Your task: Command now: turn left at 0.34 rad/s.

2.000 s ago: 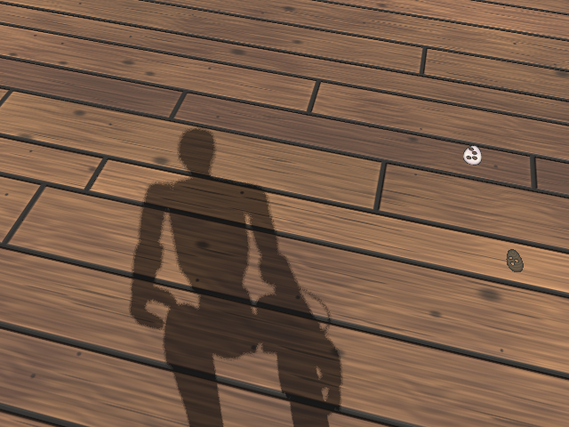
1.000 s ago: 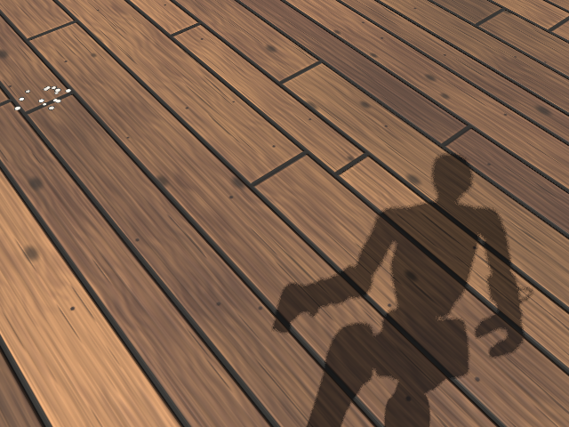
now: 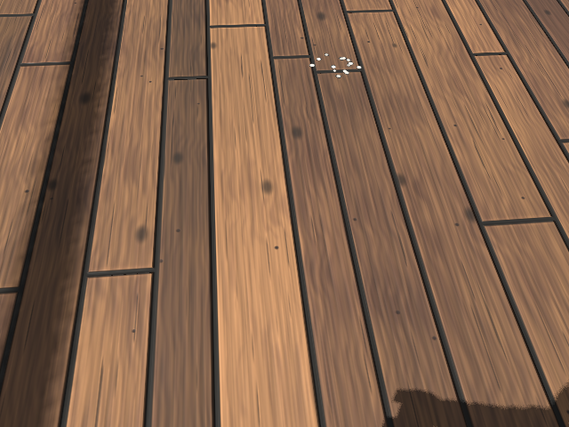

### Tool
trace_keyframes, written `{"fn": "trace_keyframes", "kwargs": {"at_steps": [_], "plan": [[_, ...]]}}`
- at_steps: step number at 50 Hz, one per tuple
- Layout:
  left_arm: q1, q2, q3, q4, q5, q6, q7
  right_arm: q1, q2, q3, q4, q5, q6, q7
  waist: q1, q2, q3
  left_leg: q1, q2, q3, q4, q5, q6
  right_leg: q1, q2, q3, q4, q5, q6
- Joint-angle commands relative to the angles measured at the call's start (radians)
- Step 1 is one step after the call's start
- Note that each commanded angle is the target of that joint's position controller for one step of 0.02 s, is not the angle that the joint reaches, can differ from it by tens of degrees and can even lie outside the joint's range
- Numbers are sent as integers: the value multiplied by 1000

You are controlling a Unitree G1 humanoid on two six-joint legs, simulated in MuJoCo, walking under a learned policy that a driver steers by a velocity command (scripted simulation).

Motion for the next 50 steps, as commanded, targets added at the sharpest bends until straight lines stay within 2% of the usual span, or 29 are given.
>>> {"fn": "trace_keyframes", "kwargs": {"at_steps": [1, 3, 5, 6, 7, 8, 9, 10, 11, 12, 14, 16, 20, 23, 25, 27, 28, 29, 30, 31, 32, 33, 35, 38, 41, 44, 47, 49, 50], "plan": [[-19, 74, 12, -72, -9, -19, 6, 11, -156, -39, -45, -7, -9, -5, -12, 131, -106, 86, 278, -264, -64, 330, 142, 32, 16, -13, -68, -23, -20], [4, 70, 8, -67, -15, -23, 10, -7, -150, -35, -37, -6, -6, -6, 2, 136, -107, 61, 271, -280, -49, 360, 125, 116, 27, -19, -166, -21, -36], [70, 46, -1, -42, -10, -34, 17, -42, -132, -25, -30, 9, -3, -13, 52, 113, -104, 3, 233, -276, -14, 296, 72, 272, 26, -24, -421, 127, -54], [75, 58, -3, -40, 3, -46, 25, -30, -100, -13, -26, 14, -7, -18, 49, 62, -108, -60, 198, -254, 13, 153, 18, 367, -44, 44, -528, 207, -65], [57, 110, -4, -59, 21, -58, 31, 32, -30, 5, -24, 11, -12, -18, 12, -137, -137, -122, 98, -130, 173, -128, -35, 433, -269, 280, -614, 240, -104], [12, 168, 7, -61, 13, -56, 21, 17, -95, -13, -25, 10, -4, -25, 12, -193, -74, -143, -16, 12, 241, -346, -49, 272, -364, 394, -603, 374, -231], [44, 136, 4, -44, 8, -59, 12, 13, -125, -21, -13, -7, 0, -24, 23, -140, -74, -125, 25, 16, 351, -355, -55, 254, -352, 387, -624, 233, -273], [49, 112, -1, -28, 6, -62, 3, 3, -117, -20, -1, -11, -2, -14, 22, -132, -42, -171, 35, 29, 398, -304, -54, 262, -299, 357, -656, 19, -255], [59, 113, 2, -14, 11, -60, -1, 7, -114, -21, 14, -15, -6, -5, 24, -140, -9, -218, 38, 45, 443, -261, -60, 278, -251, 327, -685, -118, -227], [75, 113, 4, 1, 7, -62, 0, 6, -113, -21, 21, -23, -9, 7, 25, -164, 7, -264, 50, 62, 473, -230, -67, 312, -231, 317, -704, -153, -216], [102, 106, 8, 21, 2, -72, -3, -5, -100, -16, 37, -23, -18, 24, 33, -134, 14, -316, 69, 101, 483, -191, -78, 372, -206, 284, -713, -124, -216], [137, 101, 12, 44, -1, -88, -9, -58, -78, -8, 34, -21, -29, 33, 52, -106, 10, -340, 96, 145, 443, -161, -87, 414, -203, 261, -716, -71, -226], [192, 107, 24, 88, 2, -111, -16, -150, -49, 8, 22, -16, -48, 39, 86, -117, 3, -304, 125, 191, 298, -146, -89, 417, -205, 226, -712, -7, -245], [215, 119, 32, 111, 5, -115, -22, -180, -48, 14, 18, -13, -58, 36, 90, -122, 8, -220, 124, 218, 191, -173, -67, 359, -217, 216, -697, -2, -257], [205, 125, 35, 118, 3, -115, -28, -158, -48, 17, 25, -8, -66, 30, 66, -115, 12, -100, 114, 238, 104, -130, -41, 274, -219, 200, -676, 24, -250], [180, 121, 35, 122, -7, -113, -29, -43, -48, 15, 68, -12, -80, 17, -5, -68, -1, 145, 92, 250, -25, -29, -17, 126, -187, 152, -579, 65, -216], [172, 88, 24, 117, -3, -117, -28, 68, -80, 4, 108, -15, -90, 5, -53, -14, -48, 321, 124, 193, -49, -62, -5, 28, -148, 108, -470, 86, -187], [131, 5, -3, 74, -9, -125, -35, 201, -171, -19, 126, -30, -100, -10, -122, 178, -130, 485, 358, -120, -180, -338, 49, -122, -45, -7, -172, 17, -134], [102, 14, -3, 40, -2, -126, -30, 262, -269, -46, 147, -17, -97, -11, -126, 279, -104, 449, 534, -470, -315, -565, 144, -294, 60, -77, 67, -156, -121], [117, 87, 17, 62, 8, -116, -25, 192, -197, -29, 138, -16, -96, -10, -74, 126, -14, 359, 525, -415, -293, -568, 159, -324, 1, 16, 196, -122, -141], [135, 74, 16, 85, 2, -117, -37, 116, -132, -11, 115, -12, -101, -7, -35, 90, 26, 296, 468, -307, -291, -467, 134, -311, -26, 50, 214, -26, -145], [148, 61, 14, 100, -5, -118, -45, 73, -91, 0, 107, -11, -109, -7, -10, 89, 33, 259, 420, -195, -309, -329, 101, -279, -45, 55, 200, 42, -136], [148, 54, 14, 120, 11, -108, -56, 62, -62, 11, 112, -11, -125, -15, 3, 102, 15, 243, 359, -37, -319, -72, 65, -244, -51, 38, 212, 128, -106], [100, 31, 11, 106, 15, -97, -64, 114, -61, 12, 146, 0, -140, -13, 7, 88, 9, 252, 347, 94, -308, 209, 61, -290, -50, 21, 243, 206, -77], [-7, 12, 4, 66, 16, -93, -69, 138, -44, 18, 169, 0, -143, -12, -2, 84, 39, 234, 333, 185, -316, 347, 62, -335, -47, -11, 169, 279, -56], [-109, -20, -15, 27, 16, -96, -78, 137, -41, 22, 186, 1, -145, -16, -14, 86, 58, 208, 310, 271, -310, 439, 49, -272, -42, -85, -23, 367, -58], [-185, -27, -26, -13, 17, -96, -85, 179, -62, 21, 217, 3, -143, -26, -26, 82, 60, 267, 340, 308, -278, 583, 36, -201, -22, -155, -178, 363, -99], [-139, -7, -20, -7, 19, -95, -78, 173, -87, 16, 224, 0, -138, -35, 7, 100, 10, 331, 353, 340, -160, 885, 20, -108, 31, -193, -217, 303, -145], [-82, 8, -14, 9, 22, -95, -73, 165, -103, 12, 224, -3, -132, -41, 36, 113, -32, 356, 361, 355, -58, 1025, 15, -47, 61, -205, -217, 255, -169]]}}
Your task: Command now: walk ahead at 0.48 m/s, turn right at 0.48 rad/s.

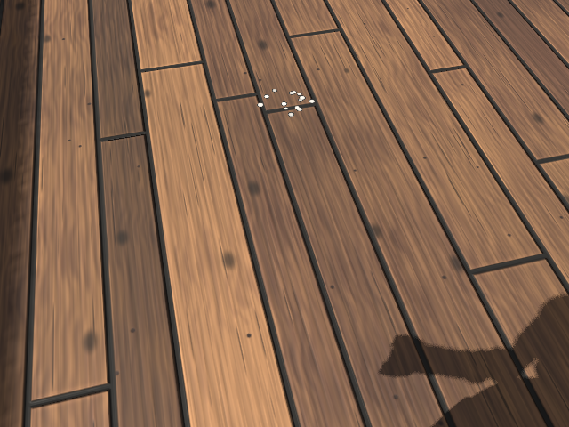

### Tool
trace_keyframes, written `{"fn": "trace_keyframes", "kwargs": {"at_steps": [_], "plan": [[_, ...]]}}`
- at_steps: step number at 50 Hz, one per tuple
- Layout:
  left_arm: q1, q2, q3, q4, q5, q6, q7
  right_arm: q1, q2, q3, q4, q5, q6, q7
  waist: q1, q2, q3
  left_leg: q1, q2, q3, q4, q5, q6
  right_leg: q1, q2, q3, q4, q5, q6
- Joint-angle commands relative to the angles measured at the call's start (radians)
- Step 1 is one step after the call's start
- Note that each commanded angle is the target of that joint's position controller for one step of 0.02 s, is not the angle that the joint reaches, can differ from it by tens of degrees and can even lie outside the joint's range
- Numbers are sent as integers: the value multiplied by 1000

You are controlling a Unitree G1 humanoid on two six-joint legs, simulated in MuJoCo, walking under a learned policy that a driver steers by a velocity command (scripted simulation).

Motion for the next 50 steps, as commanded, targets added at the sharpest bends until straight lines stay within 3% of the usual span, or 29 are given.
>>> {"fn": "trace_keyframes", "kwargs": {"at_steps": [1, 2, 3, 4, 5, 6, 7, 8, 10, 14, 18, 23, 25, 27, 28, 29, 30, 31, 32, 33, 34, 36, 40, 43, 46, 47, 48, 49, 50], "plan": [[128, 92, 27, -25, 5, -14, 11, -12, -200, -44, -39, -8, 6, -19, 110, 130, -86, -44, 284, -2, 334, 1284, 59, 234, 96, -56, -34, -99, -74], [264, 122, 43, 19, 10, -21, 17, -21, -212, -48, -48, -7, 14, -19, 168, 118, -164, -112, 277, 5, 537, 1183, 56, 412, 116, -28, -94, -97, -104], [403, 188, 71, 55, 20, -22, 33, -28, -205, -46, -69, -7, 14, -13, 228, 46, -243, -300, 236, 18, 824, 879, 42, 640, 12, 128, -149, -192, -155], [361, 299, 98, 34, 20, -14, 47, 54, -65, -21, -122, -3, 7, 13, 115, -202, -324, -742, 41, -25, 1206, -121, -9, 950, -301, 660, -172, -158, -309], [383, 289, 105, 30, -24, -3, 46, -56, -162, -41, -153, -3, -5, 18, 183, -82, -383, -884, 3, -234, 1317, -117, -3, 974, -331, 892, -326, -225, -365], [307, 253, 97, 34, -27, 0, 55, -136, -167, -38, -184, 5, -19, 21, 150, -32, -205, -947, 75, -256, 1256, 16, 3, 835, -308, 730, -370, -205, -319], [262, 198, 84, 33, -29, -2, 57, -143, -165, -35, -186, 4, -28, 21, 108, 34, -106, -896, 114, -239, 1156, 83, 1, 675, -273, 628, -396, -96, -278], [224, 169, 77, 30, -27, -10, 58, -141, -158, -36, -179, -5, -20, 18, 68, 69, -54, -830, 138, -239, 1085, 93, -10, 559, -219, 545, -407, 24, -240], [204, 142, 65, 31, -32, -27, 59, -102, -137, -32, -178, -30, 22, 21, 20, 53, -57, -724, 152, -237, 1001, 79, -43, 444, -154, 438, -425, 166, -218], [250, 185, 74, 42, -32, -45, 56, -155, -110, -29, -216, -25, 59, 19, 14, 25, -49, -723, 126, -185, 856, 156, -91, 390, -91, 321, -367, 624, -175], [314, 182, 74, 47, -38, -19, 69, -281, -115, -25, -268, -15, 66, 19, 69, -40, -85, -748, 88, -175, 704, 279, -95, 454, -41, 312, -292, 711, -77], [375, 188, 80, 45, -24, 12, 91, -397, -138, -18, -310, -1, 61, 12, 126, -59, -85, -782, 40, -206, 539, 279, -76, 598, -66, 417, -203, 691, -57], [346, 184, 80, 31, -14, 17, 98, -351, -155, -18, -295, 2, 49, 6, 106, -68, -88, -703, 26, -218, 441, 252, -50, 609, -72, 437, -150, 698, -43], [288, 188, 78, 15, -19, 7, 95, -227, -178, -26, -257, -1, 33, -4, 42, -73, -110, -490, 9, -214, 282, 311, -5, 553, -41, 445, -49, 697, -5], [259, 180, 72, 4, -33, -6, 88, -135, -194, -31, -238, -9, 17, -13, -13, -32, -148, -317, 74, -256, 191, 514, 28, 484, -1, 427, 76, 596, 22], [301, 118, 53, -31, -45, -18, 85, -63, -252, -37, -248, -11, 12, -25, -10, 139, -279, -90, 346, -491, 254, 991, 102, 356, 80, 324, 337, 32, 50], [450, 119, 63, -19, -55, -2, 94, -87, -281, -52, -249, 11, 37, -19, 62, 311, -391, -7, 522, -747, 253, 1291, 283, 215, 230, 231, 526, -609, 67], [456, 172, 66, 36, -9, 19, 101, -131, -200, -40, -265, 28, 49, -8, 79, 120, -321, -121, 480, -731, 233, 1066, 279, 188, 161, 271, 603, -553, 64], [379, 172, 67, 40, 1, 31, 94, -189, -134, -22, -276, 27, 52, -6, 74, 50, -209, -238, 402, -608, 196, 874, 242, 186, 141, 270, 595, -486, 74], [339, 156, 64, 32, -3, 42, 88, -242, -107, -11, -280, 15, 59, -7, 89, 47, -161, -312, 340, -529, 151, 704, 197, 195, 118, 262, 547, -448, 85], [312, 143, 59, 28, -6, 56, 80, -257, -106, -7, -276, 7, 60, -10, 90, 97, -119, -372, 293, -465, 112, 615, 174, 213, 100, 253, 494, -409, 97], [329, 122, 50, 41, -11, 74, 70, -252, -124, -11, -253, -3, 60, -8, 96, 152, -118, -435, 236, -383, 91, 571, 159, 285, 112, 215, 440, -365, 113], [276, 94, 29, 57, -12, 87, 75, -224, -143, -16, -217, -3, 63, -4, 76, 168, -118, -434, 229, -378, 60, 338, 158, 340, 83, 166, 191, -386, 110], [231, 98, 20, 66, -18, 88, 80, -203, -169, -28, -198, -3, 82, 1, 52, 191, -100, -445, 228, -414, 37, 110, 156, 385, 70, 126, 35, -356, 91], [265, 83, 11, 104, -17, 67, 86, -193, -168, -32, -181, 6, 102, -2, 78, 147, -70, -526, 212, -415, 52, -1, 103, 516, 63, 113, -223, -203, 48], [248, 98, 9, 101, -8, 54, 90, -172, -157, -31, -173, 7, 102, -3, 72, 106, -53, -564, 201, -412, 62, -22, 58, 544, 19, 183, -293, -170, 27], [228, 146, 13, 90, 3, 41, 96, -162, -127, -25, -181, 17, 99, 1, 52, 7, -56, -581, 153, -362, 121, -11, 11, 523, -104, 343, -353, -242, -9], [175, 134, 5, 98, -11, 30, 92, -183, -106, -23, -176, 25, 99, 5, 23, -79, -10, -454, 65, -256, 170, 98, -11, 316, -170, 414, -408, -316, -40], [134, 87, -11, 99, -11, 18, 89, -187, -99, -20, -157, 16, 98, 8, 7, -71, -1, -331, 73, -258, 184, 185, -11, 233, -161, 398, -429, -336, -20]]}}
Over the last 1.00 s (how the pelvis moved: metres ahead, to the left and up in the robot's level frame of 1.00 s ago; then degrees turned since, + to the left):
0.28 0.01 -0.02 -7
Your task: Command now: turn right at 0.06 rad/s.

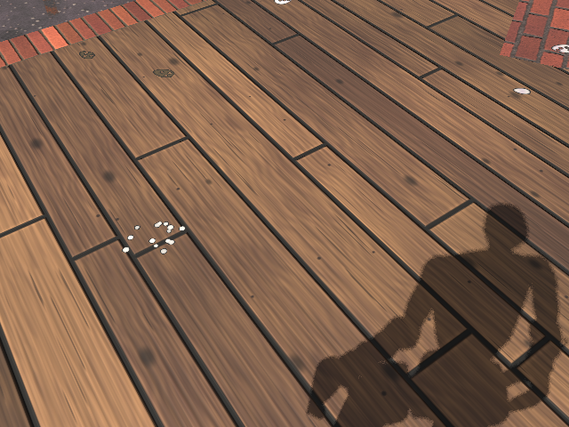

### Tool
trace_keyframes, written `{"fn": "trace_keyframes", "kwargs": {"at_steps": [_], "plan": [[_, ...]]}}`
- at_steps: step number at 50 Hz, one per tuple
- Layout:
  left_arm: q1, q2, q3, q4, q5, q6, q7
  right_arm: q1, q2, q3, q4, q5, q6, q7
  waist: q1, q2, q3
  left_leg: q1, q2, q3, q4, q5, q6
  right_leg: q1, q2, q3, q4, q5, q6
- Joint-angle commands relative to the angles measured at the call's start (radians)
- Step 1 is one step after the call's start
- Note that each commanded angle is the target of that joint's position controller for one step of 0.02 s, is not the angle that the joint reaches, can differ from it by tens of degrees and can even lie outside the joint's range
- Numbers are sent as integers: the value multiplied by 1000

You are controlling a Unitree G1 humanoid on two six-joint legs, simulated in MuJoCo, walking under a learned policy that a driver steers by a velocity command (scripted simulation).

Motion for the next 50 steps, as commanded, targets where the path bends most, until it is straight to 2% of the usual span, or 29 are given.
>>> {"fn": "trace_keyframes", "kwargs": {"at_steps": [1, 3, 5, 9, 19, 20, 22, 23, 24, 25, 26, 27, 29, 31, 32, 33, 34, 35, 36, 37, 38, 39, 41, 43, 47, 50], "plan": [[-49, 92, 5, -26, -2, -44, 4, 2, -73, -19, -23, -1, -16, 5, -33, -112, 30, 189, 72, -106, -72, -36, -12, -208, -177, 202, -253, -151, -57], [-15, 104, 6, 2, -10, -52, 10, 28, -102, -27, 10, -6, -23, 7, -27, -109, 26, 202, 97, -126, -74, -1, 1, -170, -135, 157, -241, -95, -33], [16, 101, 7, 29, -15, -53, 12, 41, -94, -24, 41, -4, -27, 6, -18, -75, 29, 164, 106, -134, -88, 2, 6, -109, -124, 135, -216, -27, -37], [46, 88, 6, 69, -15, -51, 14, 36, -75, -19, 89, -2, -25, 0, -2, -25, 39, 140, 105, -137, -106, -1, -2, -69, -122, 121, -198, 20, -49], [72, 58, -2, 147, -16, -54, 21, 57, -52, -14, 186, -2, -22, -15, 1, -12, 26, 166, 114, -139, -94, 62, 5, -24, -118, 96, -179, 121, -48], [90, 57, -2, 157, -14, -53, 21, 64, -47, -13, 195, -2, -21, -15, 5, -17, 7, 170, 101, -130, -87, -17, 8, -17, -112, 96, -192, 26, -53], [111, 94, 15, 165, -11, -46, 20, 51, -58, -22, 193, -8, -15, -11, 16, -68, 43, 98, 40, -79, 2, -257, 24, -44, -112, 139, -215, -274, -94], [129, 110, 23, 166, -11, -43, 18, 27, -56, -24, 182, -14, -13, -6, 31, -101, 88, 7, 13, -54, 64, -336, 29, -48, -147, 203, -254, -417, -127], [158, 123, 31, 170, -12, -43, 18, -10, -42, -23, 164, -20, -16, 0, 50, -133, 140, -92, -7, -16, 138, -333, 27, -32, -207, 284, -310, -506, -164], [171, 132, 38, 176, -11, -46, 19, -34, -23, -19, 147, -29, -23, 6, 56, -160, 186, -164, 7, 20, 204, -290, 26, -14, -275, 349, -345, -519, -200], [184, 124, 42, 180, -8, -54, 18, -59, -23, -21, 131, -32, -34, 10, 64, -156, 208, -219, 39, 14, 260, -269, 29, 6, -316, 386, -360, -470, -226], [198, 120, 45, 184, -2, -63, 17, -78, -36, -26, 115, -30, -46, 13, 67, -142, 211, -275, 58, 4, 298, -285, 32, 55, -331, 394, -359, -384, -240], [209, 121, 52, 191, 3, -83, 13, -99, -50, -36, 91, -23, -68, 23, 62, -121, 189, -316, 78, 4, 288, -296, 33, 145, -323, 341, -325, -196, -238], [205, 121, 57, 194, 0, -96, 10, -95, -46, -43, 78, -9, -84, 30, 45, -124, 154, -220, 60, 34, 212, -251, 32, 142, -291, 266, -284, -28, -213], [182, 123, 59, 190, -4, -98, 8, -53, -34, -45, 86, -5, -87, 32, 14, -123, 138, -108, 41, 57, 144, -203, 34, 87, -269, 220, -250, 31, -192], [141, 121, 59, 180, -11, -100, 6, 46, -20, -49, 118, 0, -89, 32, -42, -105, 114, 88, 6, 85, 49, -135, 37, -21, -231, 161, -188, 78, -162], [128, 105, 53, 171, -10, -108, 2, 174, -47, -67, 165, 0, -92, 24, -94, -47, 59, 321, -12, 55, 12, -119, 45, -139, -177, 99, -51, 182, -130], [101, 58, 36, 137, -14, -118, -9, 332, -141, -94, 192, -15, -99, 9, -162, 143, -24, 501, 202, -249, -139, -334, 100, -289, -70, -28, 263, 130, -76], [120, 19, 30, 107, -6, -121, -14, 435, -221, -110, 228, -14, -90, 10, -149, 325, -72, 570, 414, -651, -281, -448, 193, -475, 43, -99, 545, -251, -49], [68, 81, 47, 102, 15, -112, -16, 335, -139, -88, 212, -13, -78, 10, -89, 127, 20, 456, 412, -621, -268, -480, 195, -522, -36, -14, 677, -224, -72], [44, 57, 44, 99, 11, -116, -28, 221, -104, -77, 170, -15, -81, 14, -49, 40, 84, 356, 379, -522, -269, -418, 181, -523, -82, 0, 698, -113, -82], [44, 36, 40, 104, 5, -120, -36, 156, -85, -69, 149, -15, -88, 16, -17, 8, 95, 294, 335, -425, -287, -307, 162, -489, -110, -2, 670, -34, -80], [61, 30, 43, 111, 15, -109, -45, 139, -48, -51, 153, -10, -104, 12, 16, 33, 81, 260, 268, -283, -302, -109, 134, -440, -131, -30, 625, 25, -59], [45, 34, 48, 101, 15, -94, -50, 197, -47, -45, 180, -7, -116, 7, 21, 48, 67, 287, 249, -210, -291, 89, 135, -460, -122, -63, 606, 48, -40], [-127, 19, 43, 34, 10, -81, -53, 260, -45, -34, 206, -7, -121, 3, 0, 52, 101, 290, 224, -124, -301, 287, 145, -535, -115, -117, 473, 123, -10], [-256, -2, 30, -17, 0, -82, -55, 273, -36, -28, 213, -7, -123, 1, -20, 64, 122, 263, 201, -76, -309, 360, 139, -471, -87, -154, 270, 203, -8]]}}
Over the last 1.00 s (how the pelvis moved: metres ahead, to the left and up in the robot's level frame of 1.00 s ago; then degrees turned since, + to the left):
0.33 -0.02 0.01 -23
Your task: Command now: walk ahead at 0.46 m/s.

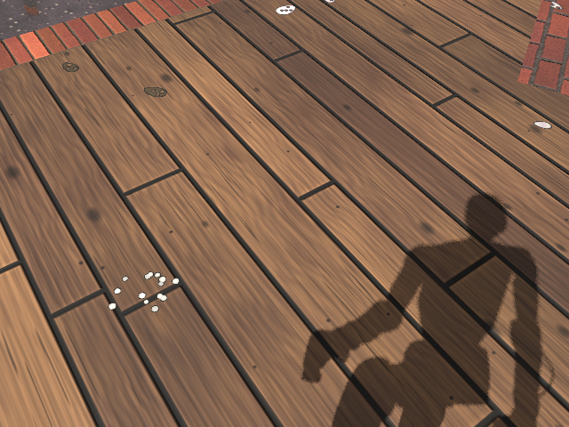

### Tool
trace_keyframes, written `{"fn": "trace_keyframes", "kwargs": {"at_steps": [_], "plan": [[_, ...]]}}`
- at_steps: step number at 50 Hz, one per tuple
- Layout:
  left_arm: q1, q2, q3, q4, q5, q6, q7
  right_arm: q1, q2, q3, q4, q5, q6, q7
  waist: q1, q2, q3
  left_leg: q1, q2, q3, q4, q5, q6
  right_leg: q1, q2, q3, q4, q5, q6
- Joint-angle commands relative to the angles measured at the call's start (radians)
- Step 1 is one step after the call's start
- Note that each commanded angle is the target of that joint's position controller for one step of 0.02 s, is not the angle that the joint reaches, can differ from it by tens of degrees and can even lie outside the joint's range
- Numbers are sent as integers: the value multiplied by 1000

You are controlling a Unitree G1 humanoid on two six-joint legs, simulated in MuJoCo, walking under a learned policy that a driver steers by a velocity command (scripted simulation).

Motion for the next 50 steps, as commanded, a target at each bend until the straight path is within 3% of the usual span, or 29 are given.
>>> {"fn": "trace_keyframes", "kwargs": {"at_steps": [1, 3, 5, 7, 8, 9, 10, 11, 12, 13, 14, 16, 21, 25, 30, 33, 35, 36, 37, 38, 39, 40, 41, 43, 45, 47, 50], "plan": [[-152, 14, -8, -96, -10, -9, -2, 61, -130, -17, -15, 1, -13, -8, -11, 111, 118, -94, 241, -105, -78, 528, 94, 0, 40, -60, -173, 79, -1], [-178, 23, -7, -115, -12, -9, 1, 72, -141, -19, -5, 0, -14, -12, -10, 115, 119, -61, 264, -102, -72, 586, 94, 45, 53, -68, -240, 89, -24], [-148, 43, 1, -118, -12, -14, 8, 50, -151, -22, -4, -2, -15, -15, 21, 110, 98, -9, 283, -88, -10, 756, 85, 112, 74, -67, -280, 61, -61], [10, 79, 22, -74, -11, -24, 22, 27, -168, -27, -5, -7, -12, -19, 90, 114, 9, 27, 281, -77, 196, 997, 65, 287, 123, -64, -303, -11, -98], [173, 99, 37, -21, -8, -34, 32, 9, -174, -29, -9, -4, -6, -17, 159, 94, -71, -22, 254, -65, 386, 960, 52, 474, 132, -60, -373, 13, -116], [329, 164, 59, 11, 16, -43, 44, 12, -149, -21, -31, 4, -5, -10, 209, 35, -171, -206, 210, -51, 652, 672, 43, 717, -27, 110, -406, -105, -153], [384, 257, 79, 7, 41, -43, 43, 144, -16, 2, -48, 38, 2, 1, 134, -169, -314, -552, 40, -5, 1053, -151, 6, 993, -361, 607, -475, -208, -282], [317, 215, 75, -3, -1, -28, 33, 96, -136, -30, -35, 22, 9, -3, 141, -51, -303, -644, 31, -112, 1175, -211, 21, 900, -358, 759, -615, -373, -299], [184, 154, 57, -25, -14, -30, 32, -9, -153, -40, -72, 13, 12, -2, 91, -16, -124, -684, 99, -118, 1152, -105, 28, 734, -323, 578, -652, -416, -253], [120, 92, 41, -35, -14, -42, 28, -63, -137, -39, -86, 7, 10, 2, 71, 17, -40, -653, 135, -115, 1094, -37, 29, 593, -280, 454, -694, -309, -216], [109, 62, 33, -25, -10, -53, 31, -70, -116, -42, -82, -1, 18, 5, 44, 17, 5, -609, 157, -118, 1052, -11, 27, 507, -237, 345, -709, -195, -175], [146, 27, 21, 2, -13, -69, 41, -40, -78, -42, -80, -18, 47, 17, 3, -5, 15, -538, 173, -113, 1005, 5, 13, 426, -193, 201, -722, -54, -135], [235, 64, 27, 21, -12, -90, 45, -190, -73, -48, -152, -16, 82, 35, 2, -16, 55, -693, 197, -78, 906, 142, -9, 461, -167, 28, -757, 76, -109], [283, 60, 19, 30, -14, -90, 50, -342, -66, -39, -212, -9, 75, 48, 29, -17, 84, -716, 179, -22, 673, 270, -21, 502, -135, -83, -747, 215, -81], [377, 86, 22, 59, -11, -76, 67, -485, -66, -29, -277, -14, 70, 55, 72, -26, 91, -693, 134, 79, 466, 251, 12, 669, -174, -161, -687, 433, -73], [366, 117, 30, 58, -6, -61, 79, -440, -92, -42, -276, -18, 70, 53, 31, -65, 47, -587, 62, 125, 432, 119, 68, 749, -194, -210, -537, 818, -65], [343, 149, 41, 45, -2, -44, 79, -300, -127, -62, -239, -20, 68, 47, -31, -86, -33, -436, -2, 135, 404, 20, 117, 758, -205, -222, -303, 953, -73], [332, 160, 45, 34, -5, -36, 73, -183, -156, -79, -204, -24, 60, 41, -83, -66, -96, -279, -26, 114, 326, 31, 144, 694, -201, -227, -105, 851, -62], [308, 152, 43, 5, -11, -36, 65, -53, -232, -108, -175, -38, 55, 28, -150, 17, -173, -53, 93, -72, 247, -41, 197, 492, -171, -232, 190, 556, -32], [308, 51, 30, -81, -27, -46, 41, -94, -336, -134, -203, -25, 67, 21, -73, 293, -243, 257, 396, -657, 153, -46, 364, 2, 76, -174, 601, -376, 40], [184, 128, 40, -118, -21, -63, 33, -69, -334, -130, -208, -9, 82, 18, -106, 94, -242, 240, 416, -752, 60, -13, 377, -131, 77, 54, 652, -346, 29], [128, 110, 33, -142, -30, -78, 28, -126, -294, -118, -203, -3, 81, 7, -74, 51, -121, 138, 405, -610, 45, 40, 340, -175, 14, 84, 590, -249, 19], [153, 109, 32, -129, -31, -86, 32, -167, -236, -105, -202, 1, 73, 6, -21, -22, -37, -3, 364, -515, 27, 174, 288, -115, -23, 80, 473, -192, 18], [180, 96, 32, -124, 6, -54, 34, -222, -191, -87, -210, 9, 51, -3, 44, -28, -14, -140, 268, -374, 21, 358, 234, 9, -51, 88, 356, -178, 42], [184, 83, 30, -134, 21, -19, 26, -197, -202, -84, -206, 20, 28, -1, 62, -2, -23, -179, 226, -325, 18, 459, 226, 40, -50, 74, 288, -180, 68], [123, 78, 27, -165, 20, -2, 20, -157, -234, -90, -202, 20, 19, 2, 52, 23, -9, -201, 199, -303, 7, 481, 213, 10, -48, 54, 208, -123, 89], [9, 86, 22, -214, 11, 3, 23, -100, -242, -89, -201, 17, 27, 2, 20, 57, 12, -192, 166, -265, 66, 768, 157, -20, -20, 29, 77, -29, 105]]}}
Over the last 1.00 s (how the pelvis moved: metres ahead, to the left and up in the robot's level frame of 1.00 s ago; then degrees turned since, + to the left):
0.24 0.05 0.01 1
